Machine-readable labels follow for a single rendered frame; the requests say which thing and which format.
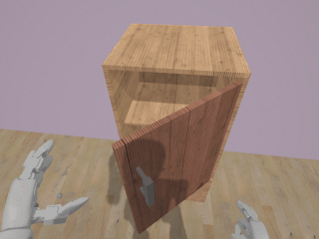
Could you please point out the handle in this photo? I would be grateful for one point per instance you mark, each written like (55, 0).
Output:
(148, 188)

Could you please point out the left robot hand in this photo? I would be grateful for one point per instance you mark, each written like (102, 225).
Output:
(20, 210)

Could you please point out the right robot hand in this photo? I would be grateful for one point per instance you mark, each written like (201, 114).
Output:
(253, 228)

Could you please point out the left robot forearm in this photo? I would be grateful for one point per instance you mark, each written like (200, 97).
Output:
(17, 233)

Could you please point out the cupboard door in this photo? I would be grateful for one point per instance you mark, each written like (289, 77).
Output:
(178, 152)

